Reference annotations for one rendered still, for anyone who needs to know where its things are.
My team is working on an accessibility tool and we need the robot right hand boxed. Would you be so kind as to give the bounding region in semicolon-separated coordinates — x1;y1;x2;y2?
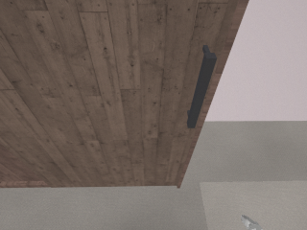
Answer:
241;215;263;230

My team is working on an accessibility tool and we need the handle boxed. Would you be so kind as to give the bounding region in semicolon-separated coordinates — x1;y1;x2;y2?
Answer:
187;45;217;128

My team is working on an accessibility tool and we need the wardrobe door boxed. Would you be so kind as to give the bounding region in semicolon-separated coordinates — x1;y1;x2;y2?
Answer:
0;0;239;188
0;143;43;182

